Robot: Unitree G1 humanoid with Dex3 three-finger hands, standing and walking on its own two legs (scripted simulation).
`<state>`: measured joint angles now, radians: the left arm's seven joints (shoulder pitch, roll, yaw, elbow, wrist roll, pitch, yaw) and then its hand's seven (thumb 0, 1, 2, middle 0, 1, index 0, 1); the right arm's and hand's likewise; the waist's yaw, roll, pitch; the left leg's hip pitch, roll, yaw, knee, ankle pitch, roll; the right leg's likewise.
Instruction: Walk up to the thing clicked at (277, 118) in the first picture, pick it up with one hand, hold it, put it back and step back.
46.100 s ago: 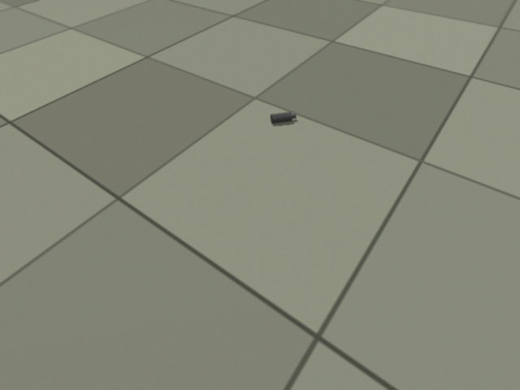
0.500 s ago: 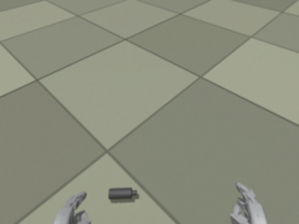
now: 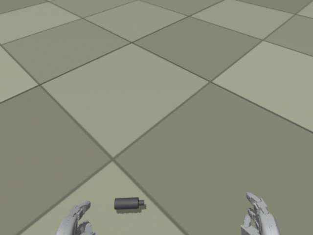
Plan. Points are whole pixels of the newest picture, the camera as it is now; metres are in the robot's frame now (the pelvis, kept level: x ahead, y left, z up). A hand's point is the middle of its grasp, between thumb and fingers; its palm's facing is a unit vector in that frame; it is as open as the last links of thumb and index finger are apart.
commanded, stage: home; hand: left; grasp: from above
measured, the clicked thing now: (129, 203) +0.44 +0.19 -0.68
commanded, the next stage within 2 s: stand in 0.56 s
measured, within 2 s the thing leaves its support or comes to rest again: neither
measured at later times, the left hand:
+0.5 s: hand out of the picture +0.16 +0.18 -0.05, palm faces +0.05 -0.98 -0.20, open 7.4 cm
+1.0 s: hand out of the picture +0.09 +0.24 -0.11, palm faces +0.04 -0.94 -0.33, open 7.4 cm
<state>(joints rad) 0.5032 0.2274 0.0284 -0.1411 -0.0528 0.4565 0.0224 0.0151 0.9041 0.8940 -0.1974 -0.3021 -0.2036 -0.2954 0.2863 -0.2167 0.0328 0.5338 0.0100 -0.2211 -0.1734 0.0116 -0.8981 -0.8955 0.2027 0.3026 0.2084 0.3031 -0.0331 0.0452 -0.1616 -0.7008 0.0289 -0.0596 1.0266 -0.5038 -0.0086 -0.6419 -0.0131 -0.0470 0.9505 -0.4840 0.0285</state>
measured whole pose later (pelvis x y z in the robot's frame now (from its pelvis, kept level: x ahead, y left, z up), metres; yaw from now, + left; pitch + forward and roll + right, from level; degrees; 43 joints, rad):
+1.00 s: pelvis +0.00 +0.01 +0.04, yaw +0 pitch +0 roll -1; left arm 0.22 0.29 0.05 0.80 0.04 0.04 0.04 0.01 0.90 0.89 -0.20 -0.30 -0.20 -0.30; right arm 0.19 -0.29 -0.05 0.91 -0.05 -0.02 -0.01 0.01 -0.90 -0.90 0.20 0.30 0.21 0.30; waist 0.03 -0.01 0.04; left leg -0.35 -0.01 -0.02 0.73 -0.37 0.01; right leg -0.32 -0.05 -0.01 0.70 -0.37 0.04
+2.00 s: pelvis +0.00 +0.00 +0.07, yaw +0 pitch -3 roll +0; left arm 0.13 0.30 0.03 1.15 0.02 0.00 0.02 0.01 0.90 0.89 -0.20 -0.30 -0.21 -0.30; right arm 0.13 -0.31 -0.02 1.13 -0.02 0.00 -0.01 0.00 -0.90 -0.90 0.20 0.30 0.21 0.30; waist 0.01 0.01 0.07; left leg -0.11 0.00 -0.03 0.36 -0.19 -0.01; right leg -0.08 -0.04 -0.03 0.34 -0.20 0.03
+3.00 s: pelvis +0.01 -0.01 +0.07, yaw +0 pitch -2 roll +0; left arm 0.11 0.32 0.02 1.14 0.01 -0.01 0.01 0.01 0.90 0.89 -0.20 -0.30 -0.21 -0.30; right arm 0.11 -0.33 -0.01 1.14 -0.01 -0.01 0.00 0.00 -0.90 -0.90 0.20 0.30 0.21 0.30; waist 0.00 0.01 0.05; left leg -0.10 0.01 -0.02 0.32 -0.19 -0.02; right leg -0.08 -0.03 -0.03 0.32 -0.20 0.02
